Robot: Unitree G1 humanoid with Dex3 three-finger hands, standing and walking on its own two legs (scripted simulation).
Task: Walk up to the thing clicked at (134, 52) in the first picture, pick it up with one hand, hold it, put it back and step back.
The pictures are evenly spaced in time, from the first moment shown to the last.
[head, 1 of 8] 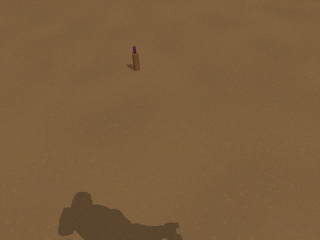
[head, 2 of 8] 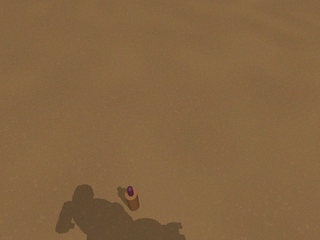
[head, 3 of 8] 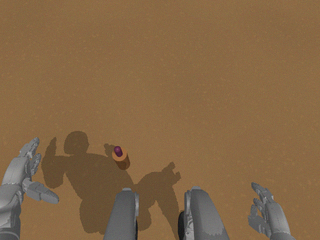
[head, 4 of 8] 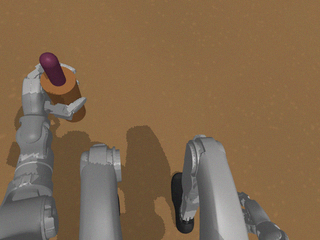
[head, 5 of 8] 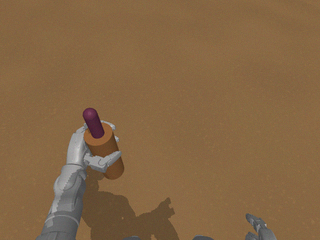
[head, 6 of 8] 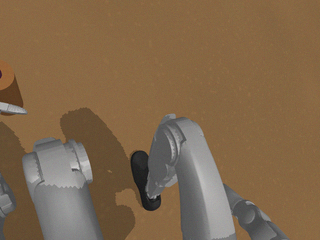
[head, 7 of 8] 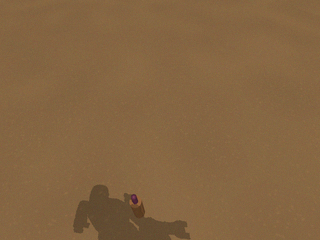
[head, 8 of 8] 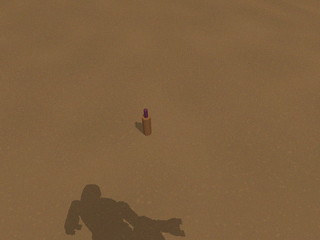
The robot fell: no
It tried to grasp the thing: yes
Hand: left
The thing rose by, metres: 0.65
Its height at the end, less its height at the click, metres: +0.00
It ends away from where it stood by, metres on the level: 0.01
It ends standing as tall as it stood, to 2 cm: yes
